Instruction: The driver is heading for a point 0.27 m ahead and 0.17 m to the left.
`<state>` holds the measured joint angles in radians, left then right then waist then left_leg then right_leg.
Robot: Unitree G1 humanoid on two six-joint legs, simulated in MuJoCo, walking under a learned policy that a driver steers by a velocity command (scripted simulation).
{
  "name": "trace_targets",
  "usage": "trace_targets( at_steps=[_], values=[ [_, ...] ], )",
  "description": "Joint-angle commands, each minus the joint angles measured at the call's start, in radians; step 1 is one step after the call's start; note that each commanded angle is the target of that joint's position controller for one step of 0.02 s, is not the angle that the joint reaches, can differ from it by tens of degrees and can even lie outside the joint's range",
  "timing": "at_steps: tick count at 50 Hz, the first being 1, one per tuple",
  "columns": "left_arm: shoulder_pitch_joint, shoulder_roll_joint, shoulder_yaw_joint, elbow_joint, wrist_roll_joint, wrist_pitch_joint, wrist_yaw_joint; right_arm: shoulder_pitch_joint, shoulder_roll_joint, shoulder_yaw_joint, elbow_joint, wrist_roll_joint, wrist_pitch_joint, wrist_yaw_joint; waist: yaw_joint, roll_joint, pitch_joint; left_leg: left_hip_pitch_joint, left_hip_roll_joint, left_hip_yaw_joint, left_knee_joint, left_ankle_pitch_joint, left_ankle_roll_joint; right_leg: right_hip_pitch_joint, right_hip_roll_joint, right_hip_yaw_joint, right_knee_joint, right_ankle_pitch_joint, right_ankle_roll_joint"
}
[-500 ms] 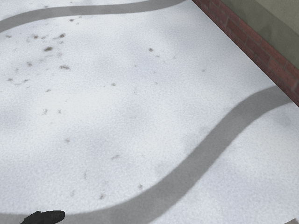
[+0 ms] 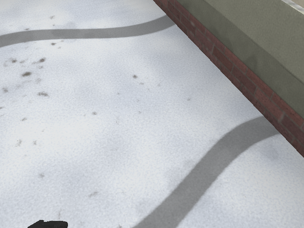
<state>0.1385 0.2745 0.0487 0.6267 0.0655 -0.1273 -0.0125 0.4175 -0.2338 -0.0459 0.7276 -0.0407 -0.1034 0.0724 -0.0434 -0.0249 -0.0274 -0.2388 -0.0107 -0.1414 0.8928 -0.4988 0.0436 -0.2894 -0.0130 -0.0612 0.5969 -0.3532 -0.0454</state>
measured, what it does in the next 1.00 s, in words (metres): walks ahead: left foot, then right foot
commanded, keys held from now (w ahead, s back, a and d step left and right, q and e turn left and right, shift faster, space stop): w+q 0.22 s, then no key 0.78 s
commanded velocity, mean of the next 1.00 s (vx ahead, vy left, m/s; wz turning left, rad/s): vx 0.21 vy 0.00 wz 0.22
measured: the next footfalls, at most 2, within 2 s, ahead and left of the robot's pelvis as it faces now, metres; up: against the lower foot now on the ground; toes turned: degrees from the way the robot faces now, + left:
left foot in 0.36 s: +0.36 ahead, +0.12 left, +0.00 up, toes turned +10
right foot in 0.76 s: +0.42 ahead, -0.12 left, +0.00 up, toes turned +13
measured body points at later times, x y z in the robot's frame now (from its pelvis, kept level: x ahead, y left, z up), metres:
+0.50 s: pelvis +0.24 +0.02 +0.00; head +0.27 +0.02 +0.45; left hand +0.27 +0.30 -0.12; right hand +0.45 -0.21 -0.10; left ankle +0.32 +0.12 -0.73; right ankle +0.12 -0.14 -0.62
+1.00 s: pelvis +0.32 -0.02 +0.00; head +0.33 -0.02 +0.45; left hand +0.40 +0.24 -0.11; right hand +0.47 -0.24 -0.13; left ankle +0.32 +0.12 -0.73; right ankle +0.38 -0.12 -0.73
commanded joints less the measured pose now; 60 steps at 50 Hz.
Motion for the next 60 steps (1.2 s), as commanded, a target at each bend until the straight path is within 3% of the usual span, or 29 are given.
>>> trace_targets(
  at_steps=[1,2,3,4,6,8,10,12,15,16,18,19,20,21,22,23,24,26,28,30,33,37,38,39,40,42,44,48,60],
  values=[
    [0.272,0.133,0.04,0.055,0.005,-0.003,0.003,-0.154,-0.042,-0.005,-0.121,0.011,-0.05,0.007,0.134,-0.051,0.091,-0.721,0.032,0.026,0.511,0.122,0.035,0.38,-0.397,0.489,-0.336,0.087,-0.238],
    [0.224,0.065,0.016,0.061,-0.001,0.0,-0.004,-0.139,-0.038,-0.006,-0.097,-0.006,-0.044,0.003,0.099,-0.067,0.07,-0.675,0.061,0.012,0.491,0.234,0.047,0.306,-0.357,0.383,-0.356,0.153,-0.203],
    [0.198,0.023,0.001,0.06,0.011,0.003,0.002,-0.147,-0.021,0.005,-0.101,-0.022,-0.031,0.011,0.08,-0.064,0.063,-0.64,0.069,0.011,0.476,0.285,0.045,0.282,-0.329,0.305,-0.365,0.247,-0.177],
    [0.172,0.016,0.001,0.057,0.021,0.006,0.017,-0.147,-0.017,0.01,-0.088,-0.024,-0.013,0.019,0.07,-0.086,0.029,-0.597,0.069,0.028,0.489,0.279,0.033,0.274,-0.31,0.232,-0.387,0.341,-0.173],
    [0.173,0.04,0.006,0.093,0.034,0.004,0.033,-0.19,-0.017,0.011,-0.087,0.006,-0.008,0.041,0.07,-0.04,0.036,-0.648,0.059,0.04,0.466,0.307,0.033,0.297,-0.292,0.148,-0.416,0.438,-0.181],
    [0.191,0.014,-0.01,0.132,0.048,-0.001,0.029,-0.251,-0.023,0.012,-0.099,0.004,-0.011,0.042,0.061,-0.022,0.039,-0.66,0.064,0.067,0.29,0.435,0.038,0.307,-0.245,0.05,-0.457,0.504,-0.16],
    [0.133,0.034,-0.014,0.127,0.032,0.001,0.01,-0.338,-0.005,0.02,-0.106,0.004,-0.004,0.05,0.056,-0.026,0.066,-0.476,0.05,0.148,0.017,0.563,0.023,0.175,-0.173,-0.082,-0.507,0.539,-0.126],
    [0.256,0.069,-0.014,0.181,0.006,0.0,-0.009,-0.421,0.003,0.025,-0.132,0.012,0.019,0.057,0.084,-0.051,0.116,-0.397,0.027,0.179,-0.105,0.571,0.018,0.167,-0.213,-0.087,-0.512,0.69,-0.115],
    [0.308,0.166,0.01,0.225,-0.025,-0.019,-0.017,-0.425,-0.084,-0.005,-0.134,0.022,0.015,0.042,0.031,-0.048,0.091,-0.332,-0.037,0.201,-0.271,0.521,0.039,0.304,-0.206,-0.1,-0.379,1.05,-0.026],
    [0.306,0.185,0.012,0.231,-0.016,-0.02,-0.011,-0.374,-0.107,-0.014,-0.114,0.028,0.005,0.032,0.006,-0.063,0.067,-0.232,-0.061,0.207,-0.26,0.554,0.047,0.282,-0.202,-0.116,-0.309,1.151,0.004],
    [0.237,0.213,0.016,0.205,-0.009,-0.016,-0.012,-0.172,-0.183,-0.045,-0.049,0.055,-0.015,0.001,-0.101,-0.033,-0.037,0.145,-0.101,0.197,-0.289,0.747,0.101,0.135,-0.152,-0.13,-0.092,1.242,0.107],
    [0.263,0.112,-0.018,0.183,-0.013,-0.011,-0.02,0.014,-0.219,-0.054,0.0,0.037,-0.01,-0.019,-0.135,0.057,-0.248,0.575,0.059,0.06,-0.194,1.078,0.258,-0.077,-0.115,-0.108,0.143,0.992,0.181],
    [0.465,-0.002,-0.064,0.208,0.012,-0.004,-0.038,0.119,-0.238,-0.059,0.018,0.009,0.005,-0.022,-0.087,0.253,-0.568,0.935,0.387,-0.384,-0.21,1.384,0.559,-0.279,0.028,-0.026,0.585,-0.189,0.253],
    [0.278,0.077,-0.03,0.164,-0.025,0.014,-0.058,0.231,-0.22,-0.064,0.049,-0.021,0.011,-0.031,-0.187,0.101,-0.5,0.811,0.39,-0.493,-0.377,1.27,0.494,-0.355,0.075,0.128,0.766,-0.243,0.225],
    [0.112,0.113,-0.008,0.09,-0.153,0.015,-0.002,-0.123,-0.268,-0.059,-0.017,0.04,0.044,-0.06,-0.045,0.139,-0.199,0.441,0.344,-0.392,-0.436,1.364,0.4,-0.359,0.054,0.138,0.857,-0.251,0.171],
    [0.117,0.114,-0.015,0.082,-0.118,0.019,0.023,-0.226,-0.189,-0.035,-0.059,0.059,0.054,-0.073,-0.004,0.041,-0.141,0.271,0.303,-0.263,-0.479,1.239,0.328,-0.357,-0.007,0.135,0.8,-0.176,0.132],
    [0.13,0.105,-0.011,0.088,-0.097,0.032,0.038,-0.256,-0.133,-0.014,-0.068,0.054,0.053,-0.077,0.029,-0.017,-0.099,0.124,0.269,-0.195,-0.531,1.124,0.286,-0.301,-0.03,0.127,0.753,-0.127,0.115],
    [0.22,0.072,-0.009,0.092,-0.075,0.058,0.048,-0.298,-0.127,-0.01,-0.069,0.033,0.054,-0.076,0.099,0.042,-0.084,-0.066,0.221,-0.099,-0.579,0.988,0.262,-0.185,-0.057,0.121,0.662,-0.086,0.113],
    [0.237,0.034,-0.018,0.091,-0.069,0.079,0.057,-0.312,-0.15,-0.016,-0.063,0.015,0.052,-0.077,0.119,0.079,-0.089,-0.196,0.182,-0.026,-0.598,0.965,0.251,-0.1,-0.057,0.088,0.485,-0.057,0.126],
    [0.199,0.017,-0.026,0.082,-0.063,0.09,0.065,-0.292,-0.168,-0.023,-0.053,0.017,0.058,-0.081,0.1,0.096,-0.123,-0.201,0.175,-0.012,-0.581,0.919,0.242,-0.061,-0.056,0.083,0.342,0.025,0.131],
    [0.134,0.06,-0.012,0.074,-0.069,0.108,0.062,-0.275,-0.169,-0.025,-0.04,0.02,0.069,-0.078,0.064,0.125,-0.133,-0.227,0.172,-0.032,-0.596,0.52,0.209,-0.004,-0.05,0.094,0.234,0.159,0.119],
    [0.088,0.054,-0.006,0.061,-0.046,0.113,0.05,-0.259,-0.076,0.011,-0.013,0.02,0.068,-0.076,0.071,0.121,-0.063,-0.278,0.109,-0.036,-0.501,0.138,0.102,0.123,-0.02,0.077,-0.048,0.196,0.058],
    [0.079,0.106,0.003,0.04,-0.037,0.11,0.056,-0.217,-0.043,0.021,-0.001,0.016,0.063,-0.079,0.049,0.031,-0.036,-0.287,0.056,-0.018,-0.412,0.064,0.039,0.13,-0.124,0.204,-0.15,0.252,0.024],
    [0.016,0.169,0.011,0.014,-0.03,0.113,0.059,-0.121,-0.037,0.017,0.008,0.018,0.058,-0.082,-0.039,-0.158,-0.032,-0.263,-0.037,0.089,-0.303,0.049,-0.019,0.069,-0.233,0.308,-0.207,0.255,-0.056],
    [0.012,0.111,0.002,0.025,-0.028,0.113,0.05,-0.148,-0.061,0.011,0.009,0.02,0.062,-0.094,-0.015,-0.236,-0.05,-0.143,-0.011,0.114,-0.287,0.105,-0.042,-0.072,-0.253,0.362,-0.302,0.006,-0.104],
    [-0.045,0.04,-0.015,0.022,-0.036,0.106,0.041,-0.21,-0.08,-0.002,0.022,0.018,0.081,-0.106,-0.011,-0.158,0.006,-0.032,0.002,0.112,-0.327,0.24,-0.05,-0.163,-0.143,0.276,-0.292,-0.206,-0.027],
    [-0.02,0.047,-0.013,0.043,-0.048,0.105,0.047,-0.207,-0.072,-0.001,0.031,0.007,0.094,-0.105,-0.006,-0.132,0.031,0.002,0.019,0.089,-0.372,0.275,-0.046,-0.168,-0.113,0.231,-0.28,-0.198,0.004],
    [0.048,0.049,-0.002,0.069,-0.054,0.099,0.059,-0.225,-0.065,-0.004,0.057,0.031,0.079,-0.096,0.031,-0.006,0.017,-0.043,0.027,0.076,-0.41,0.304,-0.033,-0.038,-0.067,0.16,-0.19,-0.002,0.015],
    [0.062,0.017,0.016,0.121,-0.062,0.114,0.056,-0.224,-0.064,-0.013,0.124,0.036,0.084,-0.117,0.036,0.029,0.003,0.0,0.038,0.067,-0.4,0.407,-0.036,0.032,-0.034,0.114,-0.138,0.203,0.001]
  ],
)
